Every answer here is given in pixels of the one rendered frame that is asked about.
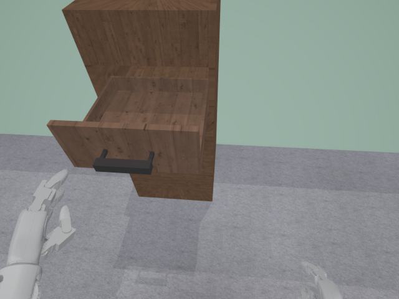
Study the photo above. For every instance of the handle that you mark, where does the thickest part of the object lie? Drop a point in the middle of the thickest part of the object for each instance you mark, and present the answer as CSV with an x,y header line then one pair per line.
x,y
130,166

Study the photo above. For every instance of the robot left hand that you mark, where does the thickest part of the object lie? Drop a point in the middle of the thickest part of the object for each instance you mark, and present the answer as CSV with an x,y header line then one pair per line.
x,y
27,243

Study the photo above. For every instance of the robot left forearm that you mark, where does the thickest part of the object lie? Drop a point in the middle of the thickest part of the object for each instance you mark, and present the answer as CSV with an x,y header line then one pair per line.
x,y
21,281

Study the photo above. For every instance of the robot right hand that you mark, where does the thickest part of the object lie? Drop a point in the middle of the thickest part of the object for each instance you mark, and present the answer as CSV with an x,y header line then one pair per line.
x,y
326,289

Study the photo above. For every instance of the drawer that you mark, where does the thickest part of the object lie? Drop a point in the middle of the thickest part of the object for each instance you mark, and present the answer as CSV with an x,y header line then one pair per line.
x,y
133,116

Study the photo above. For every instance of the cabinet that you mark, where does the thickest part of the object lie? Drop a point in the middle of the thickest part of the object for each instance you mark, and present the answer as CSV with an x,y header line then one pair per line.
x,y
154,38

